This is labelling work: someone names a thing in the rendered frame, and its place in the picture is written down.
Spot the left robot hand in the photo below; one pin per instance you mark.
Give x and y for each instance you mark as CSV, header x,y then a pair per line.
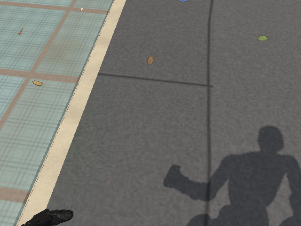
x,y
50,218

